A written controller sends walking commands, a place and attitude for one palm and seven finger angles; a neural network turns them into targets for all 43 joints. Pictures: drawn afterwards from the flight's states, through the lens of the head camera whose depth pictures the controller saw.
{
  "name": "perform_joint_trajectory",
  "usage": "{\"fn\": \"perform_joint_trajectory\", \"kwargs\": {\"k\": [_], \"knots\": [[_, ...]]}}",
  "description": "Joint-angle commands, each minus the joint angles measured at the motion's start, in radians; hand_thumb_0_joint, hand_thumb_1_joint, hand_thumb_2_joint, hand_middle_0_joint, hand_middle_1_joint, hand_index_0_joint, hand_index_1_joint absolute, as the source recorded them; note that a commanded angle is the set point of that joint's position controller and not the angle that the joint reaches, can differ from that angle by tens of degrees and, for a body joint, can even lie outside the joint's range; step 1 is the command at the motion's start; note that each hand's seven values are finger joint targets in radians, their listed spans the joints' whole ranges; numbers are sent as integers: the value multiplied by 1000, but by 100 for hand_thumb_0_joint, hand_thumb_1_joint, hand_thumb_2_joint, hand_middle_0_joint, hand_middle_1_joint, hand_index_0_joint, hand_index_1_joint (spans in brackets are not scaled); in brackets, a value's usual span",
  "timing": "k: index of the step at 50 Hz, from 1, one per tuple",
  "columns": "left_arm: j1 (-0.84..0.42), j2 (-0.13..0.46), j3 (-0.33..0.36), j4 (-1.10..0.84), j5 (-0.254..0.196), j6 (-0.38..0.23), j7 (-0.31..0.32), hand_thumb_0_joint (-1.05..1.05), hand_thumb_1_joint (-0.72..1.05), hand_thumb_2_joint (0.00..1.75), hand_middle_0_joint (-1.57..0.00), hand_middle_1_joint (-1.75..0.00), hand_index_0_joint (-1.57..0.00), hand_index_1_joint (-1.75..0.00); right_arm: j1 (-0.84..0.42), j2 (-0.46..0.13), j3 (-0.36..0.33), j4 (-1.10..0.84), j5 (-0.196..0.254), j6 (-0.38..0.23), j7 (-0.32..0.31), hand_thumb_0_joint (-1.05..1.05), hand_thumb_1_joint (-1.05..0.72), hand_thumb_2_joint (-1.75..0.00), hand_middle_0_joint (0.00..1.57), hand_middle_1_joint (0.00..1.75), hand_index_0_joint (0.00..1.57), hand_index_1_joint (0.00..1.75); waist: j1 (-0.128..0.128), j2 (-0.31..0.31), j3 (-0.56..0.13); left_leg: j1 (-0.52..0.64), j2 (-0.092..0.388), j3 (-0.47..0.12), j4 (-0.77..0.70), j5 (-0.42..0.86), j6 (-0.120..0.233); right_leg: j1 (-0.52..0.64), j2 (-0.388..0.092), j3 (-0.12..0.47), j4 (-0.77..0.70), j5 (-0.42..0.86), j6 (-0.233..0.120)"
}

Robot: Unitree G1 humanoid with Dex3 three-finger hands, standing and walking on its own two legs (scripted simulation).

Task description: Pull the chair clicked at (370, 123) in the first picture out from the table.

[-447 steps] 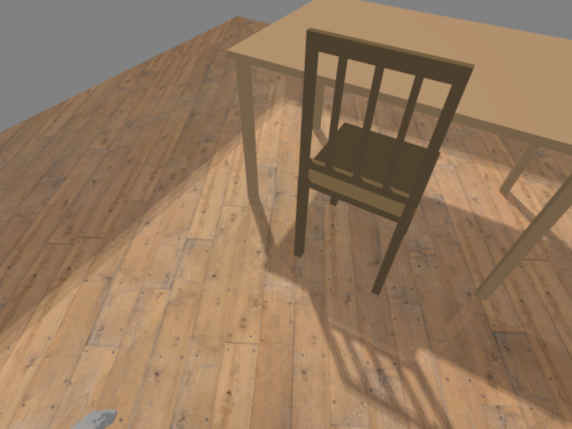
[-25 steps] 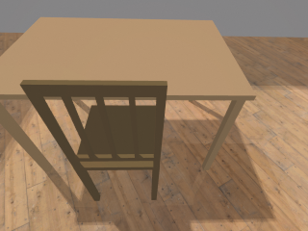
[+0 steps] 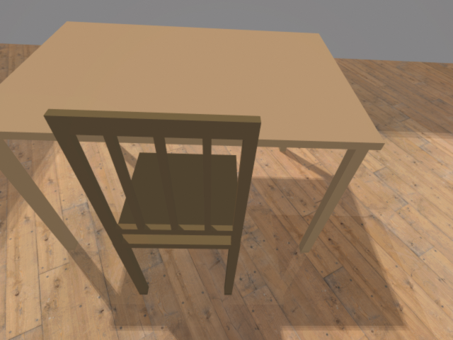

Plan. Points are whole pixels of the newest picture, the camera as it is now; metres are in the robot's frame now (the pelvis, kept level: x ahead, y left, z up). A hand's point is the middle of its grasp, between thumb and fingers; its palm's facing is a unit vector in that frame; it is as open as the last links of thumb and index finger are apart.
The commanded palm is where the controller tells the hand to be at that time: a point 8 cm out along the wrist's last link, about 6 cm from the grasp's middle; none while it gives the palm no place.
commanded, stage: look again from close up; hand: left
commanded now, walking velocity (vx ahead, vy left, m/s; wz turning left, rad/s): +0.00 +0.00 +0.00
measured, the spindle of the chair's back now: (168, 189) +0.45 +0.16 -0.05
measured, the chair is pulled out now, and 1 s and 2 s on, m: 0.00 0.00 0.00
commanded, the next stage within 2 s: raise the hand toward the chair's back in 0.72 s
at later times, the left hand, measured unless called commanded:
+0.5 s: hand out of the picture -0.05 +0.20 -0.17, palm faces +0.02 -0.98 -0.18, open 7.4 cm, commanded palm none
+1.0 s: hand (109, 316) +0.17 +0.21 -0.03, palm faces +0.24 -0.95 -0.18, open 7.6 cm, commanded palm +0.10 +0.24 -0.06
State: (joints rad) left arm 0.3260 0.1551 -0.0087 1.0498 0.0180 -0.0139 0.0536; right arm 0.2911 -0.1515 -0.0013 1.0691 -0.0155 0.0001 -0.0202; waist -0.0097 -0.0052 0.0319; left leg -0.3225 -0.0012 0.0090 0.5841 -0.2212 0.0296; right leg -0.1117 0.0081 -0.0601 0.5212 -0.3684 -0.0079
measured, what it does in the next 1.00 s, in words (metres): stands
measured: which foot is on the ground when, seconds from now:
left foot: down 0.00-1.00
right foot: down 0.00-1.00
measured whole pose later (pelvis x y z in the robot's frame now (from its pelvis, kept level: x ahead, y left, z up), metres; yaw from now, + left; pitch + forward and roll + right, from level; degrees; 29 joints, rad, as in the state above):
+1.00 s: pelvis -0.02 +0.01 -0.01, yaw +1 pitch +1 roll +1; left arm 0.45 0.20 0.03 0.12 -0.14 -0.06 0.14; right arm 0.31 -0.21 0.01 0.81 0.04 -0.25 -0.05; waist -0.03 0.01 -0.03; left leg -0.42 -0.06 0.03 0.59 -0.18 0.05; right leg -0.30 -0.04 -0.07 0.68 -0.39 -0.01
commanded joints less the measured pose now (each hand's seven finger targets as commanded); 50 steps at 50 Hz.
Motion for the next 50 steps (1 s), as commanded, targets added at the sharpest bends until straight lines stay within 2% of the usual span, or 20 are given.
{"fn": "perform_joint_trajectory", "kwargs": {"k": [1,5,9,12,16,18,25,28,37,38,40,41,42,43,44,45,46,48,49,50], "knots": [[70,98,20,-49,1,-7,2,0,90,90,-20,-30,-20,-30,14,-102,-17,-66,3,-17,-1,0,-90,-90,20,30,20,30,3,32,92,6,71,-123,-138,14,20,-138,-89,105,-124,50,-55],[87,100,20,-57,3,-1,-2,0,90,90,-20,-30,-20,-30,-3,-123,-20,-80,3,-15,1,0,-90,-90,20,30,20,30,11,47,65,8,86,-163,-195,-65,29,-121,-77,85,-113,19,-41],[105,101,18,-60,4,0,-6,0,90,90,-20,-30,-20,-30,-19,-134,-20,-90,5,-16,3,0,-90,-90,20,30,20,30,15,41,41,28,90,-175,-227,-103,29,-113,-79,78,-121,25,-33],[116,102,18,-54,5,-2,-8,0,90,90,-20,-30,-20,-30,-29,-140,-22,-89,5,-16,5,0,-90,-90,20,30,20,30,17,63,21,47,95,-183,-250,-116,27,-107,-79,73,-122,41,-27],[131,106,18,-48,5,-4,-9,0,90,90,-20,-30,-20,-30,-31,-143,-22,-81,8,-17,6,0,-90,-90,20,30,20,30,18,55,13,58,95,-179,-266,-114,25,-98,-86,68,-134,53,-22],[141,110,17,-43,6,-3,-10,0,90,90,-20,-30,-20,-30,-36,-140,-20,-75,13,-17,6,0,-90,-90,20,30,20,30,23,44,38,47,94,-175,-280,-127,26,-100,-86,65,-145,54,-19],[162,107,13,-17,5,-8,-8,0,90,90,-20,-30,-20,-30,-32,-140,-17,-50,14,-17,8,0,-90,-90,20,30,20,30,18,13,27,83,85,-159,-268,-78,21,-108,-102,71,-161,72,-16],[169,107,12,-7,4,-8,-9,0,90,90,-20,-30,-20,-30,-29,-133,-14,-38,17,-16,8,0,-90,-90,20,30,20,30,22,-2,48,74,80,-151,-275,-78,21,-108,-104,73,-176,68,-17],[176,96,7,15,1,-12,-6,0,90,90,-20,-30,-20,-30,-18,-127,-9,-7,17,-18,7,0,-90,-90,20,30,20,30,17,7,39,110,76,-134,-256,-7,17,-109,-112,80,-181,96,-14],[170,98,7,14,2,-10,-7,0,90,90,-20,-30,-20,-30,-16,-122,-8,-4,19,-18,7,0,-90,-90,20,30,20,30,19,5,65,90,77,-131,-266,-21,18,-112,-108,76,-187,82,-14],[173,96,6,18,1,-11,-6,0,90,90,-20,-30,-20,-30,-15,-122,-7,-1,17,-18,7,0,-90,-90,20,30,20,30,19,14,45,101,76,-129,-259,-8,16,-104,-114,79,-184,93,-15],[137,100,1,23,24,-30,24,0,90,90,-20,-30,-20,-30,-58,-139,0,-70,7,-29,7,0,-90,-90,20,30,20,30,19,58,103,69,79,-98,-89,164,-9,-159,-119,118,-198,206,-24],[-531,299,86,-1575,-168,-229,41,0,88,89,-20,-30,-20,-30,21,-305,-56,-432,47,-163,-30,0,-90,-90,20,30,20,30,-147,275,-410,443,21,-65,-154,162,-19,-192,-16,-39,-36,240,-26],[-392,363,122,-1535,-87,-195,82,0,85,88,-20,-29,-20,-29,-86,-198,16,-352,67,-264,-62,0,-90,-90,20,30,20,30,-67,323,-393,467,88,-113,-211,62,-50,-289,9,-28,89,76,-22],[-152,178,82,-1264,-118,-133,124,0,83,87,-19,-29,-19,-29,-69,-214,-14,-311,52,-312,-62,0,-90,-90,20,30,20,30,-45,247,-307,332,90,-160,-276,-83,-72,-348,4,-21,161,-63,-35],[208,-53,-61,-952,-133,-21,124,0,81,86,-19,-29,-19,-29,-42,-171,-14,-295,76,-314,-38,0,-90,-90,20,30,20,30,-47,147,-123,186,67,-179,-289,-165,-49,-400,-7,-25,184,-55,-38],[133,-34,-70,-1192,-192,-39,104,0,78,85,-19,-28,-19,-28,-29,-197,-24,-366,77,-313,-33,0,-90,-90,20,30,20,30,-29,160,-103,124,48,-181,-248,-195,-49,-367,-17,-39,149,-33,-28],[130,32,-3,-1187,-184,-131,65,0,74,83,-18,-27,-18,-27,-87,-217,-33,-428,71,-337,-44,0,-90,-90,20,30,20,30,-24,86,-116,20,10,-125,-105,-216,-26,-349,-12,-39,38,-16,-20],[158,24,20,-1068,-177,-173,46,0,71,82,-18,-27,-18,-27,-86,-224,-34,-446,40,-331,-37,0,-90,-90,20,30,20,30,-35,-51,-79,-67,-2,-111,-33,-201,-27,-422,-6,-46,41,-69,-21],[232,7,65,-940,-191,-230,9,0,69,81,-18,-27,-18,-27,-111,-222,-47,-466,32,-318,-32,0,-90,-90,20,30,20,30,-15,-205,-32,-167,3,-98,41,-201,-28,-502,0,-53,77,-128,-17]]}}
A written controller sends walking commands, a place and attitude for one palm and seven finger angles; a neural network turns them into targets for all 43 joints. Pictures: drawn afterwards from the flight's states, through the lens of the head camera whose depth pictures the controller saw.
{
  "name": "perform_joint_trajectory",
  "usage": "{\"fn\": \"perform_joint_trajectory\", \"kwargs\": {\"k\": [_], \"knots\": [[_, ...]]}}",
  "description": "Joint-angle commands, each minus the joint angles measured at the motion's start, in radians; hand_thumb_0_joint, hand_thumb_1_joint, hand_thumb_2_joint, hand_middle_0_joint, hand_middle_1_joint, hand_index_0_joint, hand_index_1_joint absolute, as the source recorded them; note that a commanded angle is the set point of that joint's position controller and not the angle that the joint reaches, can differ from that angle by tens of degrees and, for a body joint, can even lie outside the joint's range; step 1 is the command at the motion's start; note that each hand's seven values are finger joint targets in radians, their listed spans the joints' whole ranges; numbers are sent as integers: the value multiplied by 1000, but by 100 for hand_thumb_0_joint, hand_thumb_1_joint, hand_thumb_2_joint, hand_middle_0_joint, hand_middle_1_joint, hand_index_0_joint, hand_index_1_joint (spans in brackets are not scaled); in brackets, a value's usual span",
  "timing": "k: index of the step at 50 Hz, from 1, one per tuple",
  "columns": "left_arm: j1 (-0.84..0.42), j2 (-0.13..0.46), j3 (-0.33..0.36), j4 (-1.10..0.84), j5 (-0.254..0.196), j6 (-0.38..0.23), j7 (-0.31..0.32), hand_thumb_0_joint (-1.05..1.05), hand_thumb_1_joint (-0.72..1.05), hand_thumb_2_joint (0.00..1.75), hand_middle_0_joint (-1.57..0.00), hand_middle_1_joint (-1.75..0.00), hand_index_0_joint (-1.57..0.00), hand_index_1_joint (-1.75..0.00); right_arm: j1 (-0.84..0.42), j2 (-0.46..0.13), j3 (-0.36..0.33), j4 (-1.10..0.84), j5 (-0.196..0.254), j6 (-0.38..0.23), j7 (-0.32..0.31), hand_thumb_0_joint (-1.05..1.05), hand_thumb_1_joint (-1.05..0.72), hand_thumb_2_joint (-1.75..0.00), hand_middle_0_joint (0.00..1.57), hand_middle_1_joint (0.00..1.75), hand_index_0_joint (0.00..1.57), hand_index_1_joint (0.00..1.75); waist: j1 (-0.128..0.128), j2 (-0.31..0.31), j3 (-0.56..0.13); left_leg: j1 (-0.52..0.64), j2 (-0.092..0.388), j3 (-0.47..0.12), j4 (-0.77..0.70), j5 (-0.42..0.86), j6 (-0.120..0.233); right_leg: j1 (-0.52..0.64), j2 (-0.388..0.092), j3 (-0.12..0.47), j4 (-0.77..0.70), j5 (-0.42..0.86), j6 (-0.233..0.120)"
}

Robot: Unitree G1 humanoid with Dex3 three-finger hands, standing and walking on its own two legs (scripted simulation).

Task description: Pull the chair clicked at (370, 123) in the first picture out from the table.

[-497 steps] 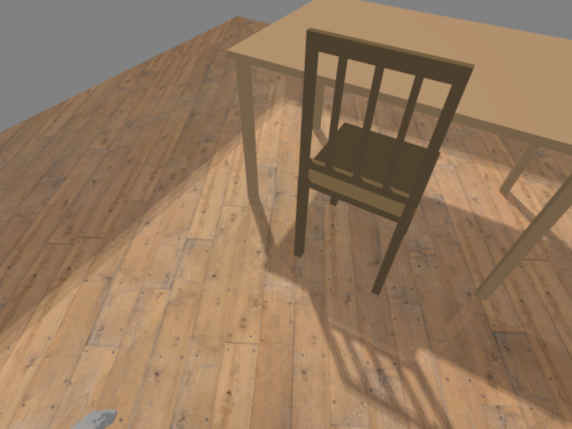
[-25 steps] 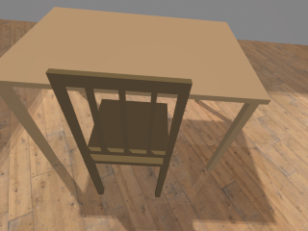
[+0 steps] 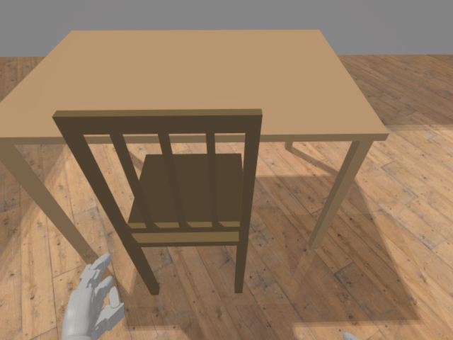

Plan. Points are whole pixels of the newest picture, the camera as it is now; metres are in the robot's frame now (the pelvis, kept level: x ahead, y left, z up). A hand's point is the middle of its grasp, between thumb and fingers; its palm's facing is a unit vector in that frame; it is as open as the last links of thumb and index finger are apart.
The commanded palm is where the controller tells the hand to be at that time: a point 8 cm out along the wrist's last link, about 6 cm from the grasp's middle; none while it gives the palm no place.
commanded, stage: raise the hand toward the chair's back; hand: left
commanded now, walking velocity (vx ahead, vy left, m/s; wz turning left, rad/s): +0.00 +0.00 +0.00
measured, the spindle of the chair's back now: (174, 186) +0.47 +0.14 -0.04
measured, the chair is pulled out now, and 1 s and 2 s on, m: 0.00 0.00 0.00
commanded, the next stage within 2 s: aim the fingers beside a spindle in 1.92 s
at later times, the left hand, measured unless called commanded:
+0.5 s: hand (145, 307) +0.19 +0.15 -0.02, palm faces +0.01 -0.99 -0.11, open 11.5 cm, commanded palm +0.16 +0.22 -0.04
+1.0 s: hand (133, 292) +0.22 +0.18 -0.04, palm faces +0.01 -1.00 -0.01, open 15.7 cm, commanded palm +0.20 +0.24 -0.03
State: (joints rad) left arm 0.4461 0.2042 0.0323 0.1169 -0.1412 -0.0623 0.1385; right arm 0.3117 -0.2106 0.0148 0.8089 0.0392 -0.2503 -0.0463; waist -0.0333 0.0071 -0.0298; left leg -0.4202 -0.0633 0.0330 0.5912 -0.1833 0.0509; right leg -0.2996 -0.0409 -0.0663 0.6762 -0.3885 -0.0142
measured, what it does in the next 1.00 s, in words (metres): lowers itself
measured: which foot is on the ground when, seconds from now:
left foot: down 0.00-1.00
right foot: down 0.00-1.00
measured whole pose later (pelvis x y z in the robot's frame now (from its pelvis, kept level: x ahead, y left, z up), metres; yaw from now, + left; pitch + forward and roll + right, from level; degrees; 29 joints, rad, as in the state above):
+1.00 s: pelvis +0.00 +0.00 -0.08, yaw -3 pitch +16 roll -4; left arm 0.43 0.22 0.16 -0.01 -0.28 -0.44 -0.22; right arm 0.18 -0.23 -0.04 0.59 0.03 -0.18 -0.08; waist -0.01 0.03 -0.14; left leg -1.03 0.03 0.00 1.18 -0.43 0.05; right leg -0.85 0.04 -0.10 1.15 -0.59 -0.03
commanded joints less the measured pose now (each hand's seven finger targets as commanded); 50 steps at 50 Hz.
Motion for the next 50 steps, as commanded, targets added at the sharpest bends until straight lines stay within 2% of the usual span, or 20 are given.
{"fn": "perform_joint_trajectory", "kwargs": {"k": [1,2,3,5,8,11,14,16,17,21,23,25,28,31,33,35,38,44,47,50], "knots": [[157,-84,8,57,-46,-258,-132,0,67,80,-18,-26,-18,-26,-171,-162,-70,-225,-27,-60,1,0,-90,-90,20,30,20,30,23,-354,52,-162,71,-108,106,-230,-50,-400,56,-51,-22,-166,-7],[227,-88,25,56,-71,-339,-198,0,64,79,-17,-26,-17,-26,-198,-156,-82,-252,-34,-57,9,0,-90,-90,20,30,20,30,61,-398,38,-238,65,-82,162,-216,-54,-436,55,-35,15,-199,-6],[294,-33,88,90,-89,-401,-267,0,62,78,-17,-26,-17,-26,-212,-153,-94,-266,-23,-47,24,0,-90,-90,20,30,20,30,97,-354,34,-279,60,-64,189,-190,-63,-427,50,-5,35,-173,-14],[256,52,176,61,-133,-481,-396,0,57,76,-17,-25,-17,-25,-262,-175,-104,-351,-13,-36,36,0,-90,-90,20,30,20,30,105,-248,-51,-322,39,-31,270,-182,-64,-389,27,54,89,-121,-10],[243,118,251,28,-132,-386,-418,0,50,73,-16,-24,-16,-24,-306,-161,-97,-435,9,8,23,0,-90,-90,20,30,20,30,137,18,-107,-321,17,1,294,-210,-53,-367,18,98,100,-161,-17],[41,107,236,-174,-140,-403,-353,0,43,70,-15,-23,-15,-23,-288,-133,-86,-472,-4,25,0,0,-90,-90,20,30,20,30,80,17,-116,-399,31,-8,387,-290,-36,-484,14,157,111,-305,-4],[-145,182,243,-555,-100,-615,-269,0,36,67,-15,-22,-15,-22,-192,-107,-98,-439,-43,5,-10,0,-90,-90,20,30,20,30,47,170,-336,-326,68,-45,473,-180,-14,-539,51,143,240,-163,-26],[-122,152,171,-593,-103,-679,-271,0,32,65,-14,-21,-14,-21,-159,-109,-89,-405,-41,-10,-15,0,-90,-90,20,30,20,30,13,232,-364,-273,74,-56,489,-129,-8,-573,64,127,265,-90,-32],[-119,139,144,-591,-108,-689,-283,0,29,64,-14,-20,-14,-20,-153,-117,-85,-391,-38,-22,-21,0,-90,-90,20,30,20,30,-1,240,-353,-267,78,-62,496,-117,-7,-588,66,124,265,-72,-32],[-94,112,82,-357,-124,-655,-420,0,20,60,-13,-19,-13,-19,-159,-145,-76,-324,-27,-54,-28,0,-90,-90,20,30,20,30,-70,58,-229,-445,93,-87,590,-161,-4,-632,51,140,262,-23,7],[4,128,141,-151,-135,-529,-483,0,15,58,-13,-18,-13,-18,-169,-142,-81,-322,-8,-34,-36,0,-90,-90,20,30,20,30,-31,-9,-204,-511,83,-84,584,-178,-6,-580,39,184,218,-35,27],[73,147,199,-127,-172,-379,-518,0,11,56,-12,-18,-12,-18,-196,-146,-81,-373,13,2,-43,0,-90,-90,20,30,20,30,31,-73,-290,-500,66,-69,545,-158,-4,-431,16,204,188,0,46],[145,193,359,-168,-225,-233,-464,0,4,53,-11,-16,-11,-16,-242,-117,-86,-411,16,45,-52,0,-90,-90,20,30,20,30,102,-121,-405,-448,56,-75,498,-71,-10,-236,-13,218,186,224,87],[102,151,363,-360,-211,-307,-345,0,-3,50,-11,-15,-11,-15,-196,-79,-92,-398,-5,46,-42,0,-90,-90,20,30,20,30,97,-78,-454,-367,69,-65,463,33,-17,-213,-8,146,256,502,76],[73,144,329,-392,-170,-398,-287,0,-8,48,-10,-15,-10,-15,-185,-73,-95,-362,-20,39,-36,0,-90,-90,20,30,20,30,86,-27,-392,-327,79,-60,436,66,-15,-318,27,77,280,425,38],[31,113,252,-365,-131,-487,-279,0,-13,46,-10,-14,-10,-14,-171,-82,-96,-332,-33,28,-25,0,-90,-90,20,30,20,30,41,10,-326,-311,86,-66,452,58,-13,-461,44,47,298,304,25],[-13,70,161,-253,-114,-561,-336,0,-20,43,-9,-13,-9,-13,-158,-118,-94,-307,-35,11,-18,0,-90,-90,20,30,20,30,-16,-2,-248,-373,88,-81,491,-35,-12,-583,51,49,305,128,11],[-17,153,229,-307,-186,-499,-417,0,-34,37,-8,-11,-8,-11,-156,-160,-97,-365,-5,-6,-38,0,-90,-90,20,30,20,30,34,42,-413,-303,86,-84,434,-98,-8,-506,52,54,263,-13,-3],[-7,171,257,-436,-181,-482,-349,0,-41,34,-7,-9,-7,-9,-164,-143,-96,-383,-8,1,-40,0,-90,-90,20,30,20,30,61,114,-455,-189,93,-95,382,-39,-14,-501,63,9,275,21,-13],[-18,145,231,-440,-151,-473,-272,0,-48,31,-6,-8,-6,-8,-164,-132,-87,-377,-18,19,-30,0,-90,-90,20,30,20,30,42,115,-394,-171,102,-122,356,-55,-23,-548,68,-21,284,-8,-15]]}}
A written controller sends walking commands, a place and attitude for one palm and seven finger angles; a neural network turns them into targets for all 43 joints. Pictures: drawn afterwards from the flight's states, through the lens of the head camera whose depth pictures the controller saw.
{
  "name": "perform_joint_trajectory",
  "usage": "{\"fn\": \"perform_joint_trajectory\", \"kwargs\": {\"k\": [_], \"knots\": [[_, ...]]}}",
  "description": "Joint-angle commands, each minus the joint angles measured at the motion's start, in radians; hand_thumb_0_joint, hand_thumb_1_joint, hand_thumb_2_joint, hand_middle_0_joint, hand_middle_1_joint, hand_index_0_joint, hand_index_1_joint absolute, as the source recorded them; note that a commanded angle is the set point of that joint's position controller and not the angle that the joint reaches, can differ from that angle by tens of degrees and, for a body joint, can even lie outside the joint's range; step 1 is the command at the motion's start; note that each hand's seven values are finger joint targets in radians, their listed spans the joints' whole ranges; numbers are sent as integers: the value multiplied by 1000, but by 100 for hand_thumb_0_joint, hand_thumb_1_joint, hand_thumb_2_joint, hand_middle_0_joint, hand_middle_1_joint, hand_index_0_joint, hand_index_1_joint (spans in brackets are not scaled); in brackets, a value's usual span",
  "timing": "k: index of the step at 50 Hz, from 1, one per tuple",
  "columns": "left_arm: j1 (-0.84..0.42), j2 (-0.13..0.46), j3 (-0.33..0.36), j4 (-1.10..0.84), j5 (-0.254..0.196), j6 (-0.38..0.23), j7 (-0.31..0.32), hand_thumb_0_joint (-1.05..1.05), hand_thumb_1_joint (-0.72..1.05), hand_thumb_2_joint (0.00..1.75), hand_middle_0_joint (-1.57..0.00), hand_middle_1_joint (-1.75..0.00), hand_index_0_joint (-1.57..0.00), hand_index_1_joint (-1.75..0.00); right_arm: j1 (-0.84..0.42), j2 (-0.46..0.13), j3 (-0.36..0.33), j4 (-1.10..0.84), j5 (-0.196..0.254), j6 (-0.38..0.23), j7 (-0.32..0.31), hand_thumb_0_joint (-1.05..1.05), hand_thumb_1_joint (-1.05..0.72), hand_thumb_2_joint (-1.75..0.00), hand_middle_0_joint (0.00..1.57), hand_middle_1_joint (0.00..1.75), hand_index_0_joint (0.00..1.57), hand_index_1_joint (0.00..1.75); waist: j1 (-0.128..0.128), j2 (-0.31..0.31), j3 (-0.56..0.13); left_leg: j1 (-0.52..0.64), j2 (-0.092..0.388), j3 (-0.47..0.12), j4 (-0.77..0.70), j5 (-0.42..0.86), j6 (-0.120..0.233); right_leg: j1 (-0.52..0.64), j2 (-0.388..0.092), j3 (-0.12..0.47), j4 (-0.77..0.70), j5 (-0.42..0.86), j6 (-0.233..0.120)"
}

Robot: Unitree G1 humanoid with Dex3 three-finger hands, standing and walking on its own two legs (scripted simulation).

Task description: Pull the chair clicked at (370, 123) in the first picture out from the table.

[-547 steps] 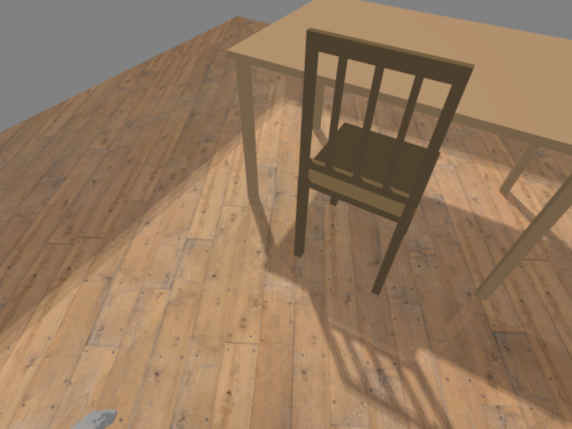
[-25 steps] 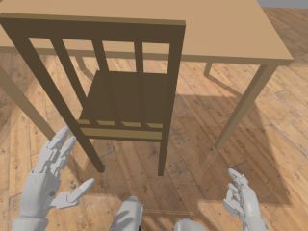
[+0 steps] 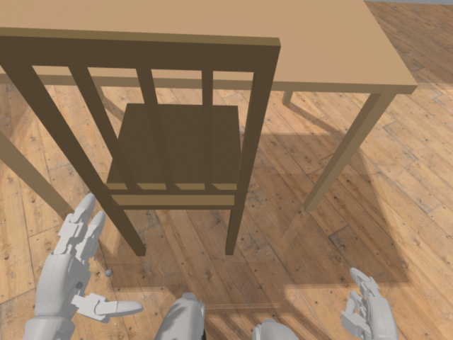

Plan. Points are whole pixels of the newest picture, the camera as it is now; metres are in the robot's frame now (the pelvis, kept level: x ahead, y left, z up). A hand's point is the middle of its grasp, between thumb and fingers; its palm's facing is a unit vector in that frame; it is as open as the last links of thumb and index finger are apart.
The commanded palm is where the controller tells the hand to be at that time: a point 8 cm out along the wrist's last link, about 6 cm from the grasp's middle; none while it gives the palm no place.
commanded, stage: raise the hand toward the chair's back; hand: left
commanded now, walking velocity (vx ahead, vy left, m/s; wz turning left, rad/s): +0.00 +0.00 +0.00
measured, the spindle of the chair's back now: (160, 141) +0.47 +0.17 +0.04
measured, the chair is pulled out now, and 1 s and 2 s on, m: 0.00 0.00 0.00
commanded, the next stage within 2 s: aim the fingers beside a spindle in 0.92 s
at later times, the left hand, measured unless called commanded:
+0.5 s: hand (80, 251) +0.23 +0.23 +0.06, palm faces +0.09 -0.99 -0.06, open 16.9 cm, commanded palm +0.21 +0.28 +0.06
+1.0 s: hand (102, 248) +0.24 +0.21 +0.06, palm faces +0.09 -1.00 -0.04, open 16.9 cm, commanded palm +0.22 +0.26 +0.06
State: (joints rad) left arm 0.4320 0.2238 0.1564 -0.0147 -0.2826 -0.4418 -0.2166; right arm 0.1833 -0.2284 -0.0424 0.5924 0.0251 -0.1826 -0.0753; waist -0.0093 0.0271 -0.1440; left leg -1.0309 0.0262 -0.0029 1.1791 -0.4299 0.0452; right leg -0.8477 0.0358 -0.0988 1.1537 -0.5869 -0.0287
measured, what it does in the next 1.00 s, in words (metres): stands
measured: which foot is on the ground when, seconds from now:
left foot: down 0.00-1.00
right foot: down 0.00-1.00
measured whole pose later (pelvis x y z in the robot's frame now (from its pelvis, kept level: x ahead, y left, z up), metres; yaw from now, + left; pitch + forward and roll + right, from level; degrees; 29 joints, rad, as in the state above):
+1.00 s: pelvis +0.01 +0.00 +0.02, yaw +1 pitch +14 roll -4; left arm 0.33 0.25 0.18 0.06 -0.27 -0.39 -0.18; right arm 0.23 -0.23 0.02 0.55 0.02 -0.15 -0.05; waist -0.02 0.04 -0.14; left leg -0.94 0.02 -0.01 1.09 -0.41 0.04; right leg -0.75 0.04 -0.10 1.05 -0.55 -0.03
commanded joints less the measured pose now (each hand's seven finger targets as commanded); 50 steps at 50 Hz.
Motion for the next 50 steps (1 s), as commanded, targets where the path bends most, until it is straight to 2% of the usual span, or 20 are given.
{"fn": "perform_joint_trajectory", "kwargs": {"k": [1,4,6,10,13,17,21,25,28,32,33,34,37,38,42,43,47,48,49,50], "knots": [[-7,108,88,-271,5,-88,94,0,-50,30,-6,-8,-6,-8,-37,-117,-27,-159,-5,-43,4,0,-90,-90,20,30,20,30,7,100,-233,429,17,-95,-239,159,-21,-28,-6,8,-193,170,-1],[-25,73,35,-138,35,-49,85,0,-50,30,-6,-8,-6,-8,-31,-135,-17,-169,-5,-22,15,0,-90,-90,20,30,20,30,-24,46,-123,357,17,-115,-258,32,-24,-77,-4,0,-200,111,3],[-59,79,15,-98,41,-18,55,0,-50,30,-6,-8,-6,-8,-26,-151,-8,-190,0,-13,17,0,-90,-90,20,30,20,30,-24,48,-95,334,15,-131,-283,-59,-27,-80,-4,2,-204,75,2],[-155,137,47,-166,26,4,22,0,-50,30,-6,-8,-6,-8,-14,-164,2,-225,5,-11,8,0,-90,-90,20,30,20,30,-14,68,-165,393,14,-146,-313,-94,-25,-38,-4,11,-224,67,0],[-190,202,118,-259,18,-29,56,0,-50,30,-6,-8,-6,-8,-9,-159,6,-217,-5,-20,3,0,-90,-90,20,30,20,30,1,101,-221,462,22,-169,-328,-62,-34,-27,-1,11,-216,85,-3],[-199,168,103,-227,20,-62,87,0,-50,30,-6,-8,-6,-8,-12,-149,13,-197,-13,-27,13,0,-90,-90,20,30,20,30,-13,121,-187,462,24,-178,-330,-70,-39,-57,-4,5,-211,83,-2],[-215,149,68,-104,32,-16,53,0,-50,30,-6,-8,-6,-8,-8,-171,13,-189,-5,-20,18,0,-90,-90,20,30,20,30,-30,107,-135,417,23,-185,-342,-152,-38,-71,-6,6,-219,58,3],[-160,148,77,-93,-2,48,6,0,-50,30,-6,-8,-6,-8,5,-177,7,-208,10,-20,10,0,-90,-90,20,30,20,30,-7,50,-185,422,10,-147,-349,-72,-29,32,-3,9,-266,93,1],[-162,196,128,-148,-11,39,25,0,-50,30,-6,-8,-6,-8,5,-171,5,-202,5,-26,4,0,-90,-90,20,30,20,30,2,44,-210,426,7,-125,-331,2,-24,61,0,13,-276,117,1],[-207,181,126,-182,6,-45,85,0,-50,30,-6,-8,-6,-8,6,-155,5,-179,-9,-37,15,0,-90,-90,20,30,20,30,-11,87,-168,433,13,-125,-313,20,-30,-2,-3,9,-248,114,-2],[-211,197,136,-167,19,-59,96,0,-50,30,-6,-8,-6,-8,9,-158,5,-168,-13,-36,17,0,-90,-90,20,30,20,30,-12,90,-162,418,12,-124,-304,18,-29,-6,-2,12,-241,114,-4],[-211,176,120,-142,21,-68,96,0,-50,30,-6,-8,-6,-8,7,-156,4,-167,-14,-37,22,0,-90,-90,20,30,20,30,-21,88,-156,407,10,-121,-296,8,-28,-21,-5,13,-239,106,-1],[-198,151,91,-88,21,-63,68,0,-50,30,-6,-8,-6,-8,8,-165,2,-170,-10,-35,27,0,-90,-90,20,30,20,30,-23,86,-156,390,8,-112,-285,3,-28,-18,-6,18,-238,109,-2],[-178,158,95,-64,18,-48,56,0,-50,30,-6,-8,-6,-8,10,-169,0,-169,-8,-31,26,0,-90,-90,20,30,20,30,-25,54,-165,377,6,-104,-277,9,-21,0,-4,24,-252,110,0],[-168,168,91,-119,-5,-3,15,0,-50,30,-6,-8,-6,-8,11,-170,-3,-194,5,-26,18,0,-90,-90,20,30,20,30,-13,63,-224,420,3,-84,-278,84,-16,64,-6,32,-277,157,4],[-167,182,108,-130,-9,2,18,0,-50,30,-6,-8,-6,-8,10,-169,-2,-190,4,-25,13,0,-90,-90,20,30,20,30,-13,45,-230,414,4,-81,-272,96,-13,77,-3,35,-282,164,5],[-199,177,123,-157,-8,-25,50,0,-50,30,-6,-8,-6,-8,8,-152,0,-179,-2,-26,11,0,-90,-90,20,30,20,30,-16,56,-205,414,3,-73,-256,141,-14,65,-4,33,-272,194,5],[-201,194,142,-139,-3,-32,60,0,-50,30,-6,-8,-6,-8,8,-152,-1,-167,-7,-24,11,0,-90,-90,20,30,20,30,-20,30,-195,393,3,-70,-242,146,-11,64,-2,37,-271,200,7],[-212,168,122,-145,-2,-46,64,0,-50,30,-6,-8,-6,-8,5,-149,1,-168,-7,-26,14,0,-90,-90,20,30,20,30,-21,54,-191,395,2,-70,-238,147,-13,49,-5,37,-263,200,6],[-221,165,117,-125,4,-53,66,0,-50,30,-6,-8,-6,-8,9,-150,1,-164,-8,-26,16,0,-90,-90,20,30,20,30,-30,46,-189,394,3,-72,-232,144,-14,32,-5,34,-255,197,6]]}}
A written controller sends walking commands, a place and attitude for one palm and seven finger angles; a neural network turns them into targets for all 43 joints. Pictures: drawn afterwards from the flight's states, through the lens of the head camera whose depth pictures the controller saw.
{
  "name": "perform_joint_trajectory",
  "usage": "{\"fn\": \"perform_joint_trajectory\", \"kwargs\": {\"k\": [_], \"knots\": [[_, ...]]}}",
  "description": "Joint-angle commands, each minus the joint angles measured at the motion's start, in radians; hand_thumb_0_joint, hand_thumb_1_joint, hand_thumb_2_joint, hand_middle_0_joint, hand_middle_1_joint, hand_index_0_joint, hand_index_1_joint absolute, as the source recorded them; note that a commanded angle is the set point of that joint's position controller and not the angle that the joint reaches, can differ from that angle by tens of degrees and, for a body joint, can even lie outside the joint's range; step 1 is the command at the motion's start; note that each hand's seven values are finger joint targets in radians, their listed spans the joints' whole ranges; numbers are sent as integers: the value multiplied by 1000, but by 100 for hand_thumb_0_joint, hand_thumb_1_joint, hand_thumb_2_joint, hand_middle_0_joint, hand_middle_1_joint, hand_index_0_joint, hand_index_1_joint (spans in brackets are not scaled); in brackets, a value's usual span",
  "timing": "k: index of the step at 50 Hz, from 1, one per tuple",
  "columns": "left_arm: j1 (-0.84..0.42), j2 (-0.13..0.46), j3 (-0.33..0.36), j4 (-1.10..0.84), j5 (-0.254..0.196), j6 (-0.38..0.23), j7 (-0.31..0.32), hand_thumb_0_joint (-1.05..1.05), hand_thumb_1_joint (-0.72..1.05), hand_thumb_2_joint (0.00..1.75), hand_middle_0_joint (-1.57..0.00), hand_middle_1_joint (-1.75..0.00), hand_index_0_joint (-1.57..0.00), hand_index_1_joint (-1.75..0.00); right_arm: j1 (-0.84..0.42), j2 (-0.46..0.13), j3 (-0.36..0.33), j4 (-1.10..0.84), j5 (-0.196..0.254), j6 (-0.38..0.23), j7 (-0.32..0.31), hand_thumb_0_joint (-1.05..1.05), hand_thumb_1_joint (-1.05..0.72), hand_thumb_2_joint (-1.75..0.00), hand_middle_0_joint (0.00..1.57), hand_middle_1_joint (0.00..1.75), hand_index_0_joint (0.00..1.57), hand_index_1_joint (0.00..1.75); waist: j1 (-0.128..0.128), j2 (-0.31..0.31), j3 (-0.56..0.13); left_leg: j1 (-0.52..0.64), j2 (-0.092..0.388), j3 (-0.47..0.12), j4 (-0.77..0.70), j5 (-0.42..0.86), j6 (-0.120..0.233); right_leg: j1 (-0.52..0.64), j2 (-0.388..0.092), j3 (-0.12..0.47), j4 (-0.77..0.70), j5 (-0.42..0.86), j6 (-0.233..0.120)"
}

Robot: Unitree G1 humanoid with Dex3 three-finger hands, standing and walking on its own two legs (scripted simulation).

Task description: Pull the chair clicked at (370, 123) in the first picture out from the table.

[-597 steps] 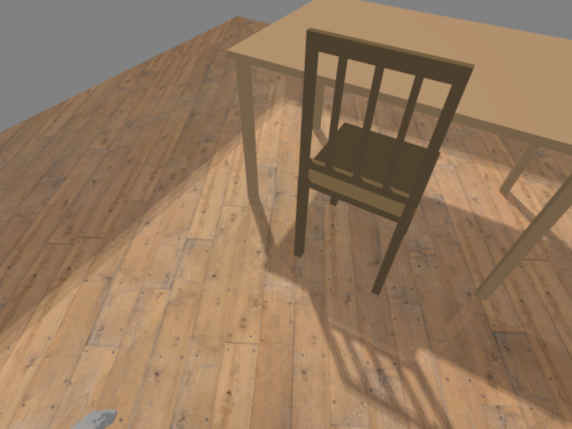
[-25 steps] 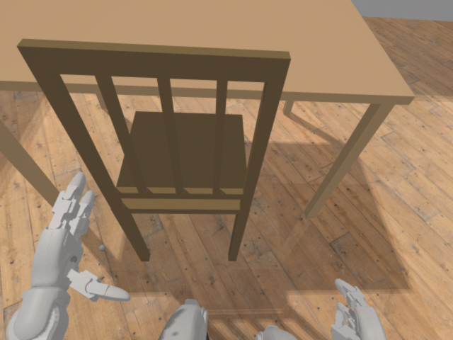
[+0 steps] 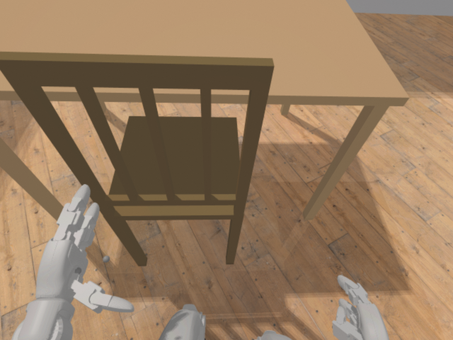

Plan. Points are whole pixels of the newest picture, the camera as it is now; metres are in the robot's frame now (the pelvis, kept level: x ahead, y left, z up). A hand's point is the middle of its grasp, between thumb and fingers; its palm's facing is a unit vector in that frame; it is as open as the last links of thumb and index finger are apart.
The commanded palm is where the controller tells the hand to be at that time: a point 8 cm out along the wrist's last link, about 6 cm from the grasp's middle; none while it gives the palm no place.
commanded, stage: aim the fingers beside a spindle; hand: left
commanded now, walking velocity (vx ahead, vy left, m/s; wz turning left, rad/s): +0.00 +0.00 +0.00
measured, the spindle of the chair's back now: (161, 154) +0.46 +0.16 +0.02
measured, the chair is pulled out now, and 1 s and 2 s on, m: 0.00 0.00 0.00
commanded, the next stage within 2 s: none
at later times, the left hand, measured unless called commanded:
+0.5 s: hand (125, 250) +0.26 +0.18 +0.02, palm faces +0.08 -1.00 -0.05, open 16.9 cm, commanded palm +0.24 +0.23 +0.03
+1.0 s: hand (146, 237) +0.29 +0.16 +0.00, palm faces +0.03 -1.00 +0.00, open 17.0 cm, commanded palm +0.27 +0.21 +0.00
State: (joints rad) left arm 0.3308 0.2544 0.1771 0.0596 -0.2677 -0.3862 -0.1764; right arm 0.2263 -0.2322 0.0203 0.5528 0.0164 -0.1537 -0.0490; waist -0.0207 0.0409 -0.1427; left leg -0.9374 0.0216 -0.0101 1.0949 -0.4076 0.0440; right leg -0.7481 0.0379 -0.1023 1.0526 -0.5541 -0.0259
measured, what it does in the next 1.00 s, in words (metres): stands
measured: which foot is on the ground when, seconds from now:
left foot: down 0.00-1.00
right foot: down 0.00-1.00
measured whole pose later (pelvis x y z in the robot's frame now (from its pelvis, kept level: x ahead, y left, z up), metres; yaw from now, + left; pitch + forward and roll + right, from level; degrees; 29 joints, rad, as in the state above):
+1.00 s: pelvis -0.01 +0.00 -0.03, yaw -1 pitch +19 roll -4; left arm 0.09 0.20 0.11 0.24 -0.21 -0.44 -0.10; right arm 0.21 -0.24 0.01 0.57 0.00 -0.09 -0.02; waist -0.04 0.04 -0.17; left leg -1.11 0.03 0.00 1.23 -0.45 0.04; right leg -0.93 0.04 -0.10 1.20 -0.61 -0.03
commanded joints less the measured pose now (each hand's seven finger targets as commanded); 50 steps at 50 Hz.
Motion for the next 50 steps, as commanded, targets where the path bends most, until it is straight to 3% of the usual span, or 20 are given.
{"fn": "perform_joint_trajectory", "kwargs": {"k": [1,3,5,8,11,13,17,25,26,34,36,43,48,50], "knots": [[-118,123,88,-175,-9,-111,21,0,-50,30,-6,-8,-6,-8,-36,-148,-62,-122,-1,-54,-8,0,-90,-90,20,30,20,30,-17,40,-182,294,7,-63,-143,117,-13,-76,-8,40,-153,162,4],[-100,125,88,-127,-5,-103,4,0,-50,30,-6,-8,-6,-8,-31,-152,-65,-116,0,-51,-5,0,-90,-90,20,30,20,30,-18,19,-178,267,5,-58,-131,118,-11,-64,-7,47,-155,170,3],[-101,84,32,-129,-6,-91,-22,0,-50,30,-6,-8,-6,-8,-32,-156,-65,-133,5,-49,-3,0,-90,-90,20,30,20,30,-24,14,-198,279,4,-55,-126,133,-10,-61,-11,50,-151,196,7],[-73,107,45,-170,-13,-79,-34,0,-50,30,-6,-8,-6,-8,-32,-156,-71,-141,6,-47,-6,0,-90,-90,20,30,20,30,-5,26,-259,305,5,-49,-121,188,-7,-15,-12,55,-148,254,5],[-95,111,46,-219,-6,-89,-7,0,-50,30,-6,-8,-6,-8,-35,-148,-70,-143,2,-41,-4,0,-90,-90,20,30,20,30,-5,35,-264,313,4,-47,-114,221,-7,-20,-15,51,-132,287,7],[-91,143,95,-203,3,-106,26,0,-50,30,-6,-8,-6,-8,-38,-142,-74,-130,-4,-35,-5,0,-90,-90,20,30,20,30,1,5,-247,283,6,-47,-103,221,-8,-25,-10,53,-123,289,5],[-107,115,88,-154,16,-138,55,0,-50,30,-6,-8,-6,-8,-47,-140,-71,-126,-9,-24,8,0,-90,-90,20,30,20,30,-6,16,-218,236,3,-41,-84,170,-11,-74,-12,57,-104,242,5],[-142,82,15,-144,3,-121,-3,0,-50,30,-6,-8,-6,-8,-38,-151,-73,-133,-1,-19,6,0,-90,-90,20,30,20,30,-18,23,-281,230,2,-35,-58,180,-4,-50,-18,83,-105,275,10],[-163,83,17,-140,2,-120,-1,0,-50,30,-6,-8,-6,-8,-37,-152,-73,-131,-2,-18,4,0,-90,-90,20,30,20,30,-25,1,-274,227,3,-38,-55,175,-3,-62,-17,79,-103,271,12],[-230,109,66,-67,21,-144,54,0,-50,30,-6,-8,-6,-8,-46,-148,-69,-114,-11,-7,11,0,-90,-90,20,30,20,30,-9,11,-256,174,2,-42,-43,116,-7,-114,-13,79,-79,183,4],[-264,79,27,-53,27,-142,52,0,-50,30,-6,-8,-6,-8,-49,-148,-68,-119,-11,-3,15,0,-90,-90,20,30,20,30,-17,17,-256,174,1,-40,-40,100,-7,-129,-15,81,-79,167,5],[-361,71,-7,-23,37,-127,53,0,-50,30,-6,-8,-6,-8,-38,-158,-67,-116,-10,10,12,0,-90,-90,20,30,20,30,-34,3,-284,172,6,-50,-31,74,-4,-156,-10,80,-73,133,5],[-370,74,2,-38,53,-142,96,0,-50,30,-6,-8,-6,-8,-36,-157,-70,-114,-16,19,19,0,-90,-90,20,30,20,30,-19,39,-323,218,11,-62,-38,106,-11,-183,-8,58,-44,145,-1],[-371,37,-39,-54,66,-145,115,0,-50,30,-6,-8,-6,-8,-38,-151,-70,-118,-20,24,27,0,-90,-90,20,30,20,30,-18,59,-340,250,12,-68,-40,132,-15,-197,-10,50,-31,161,-3]]}}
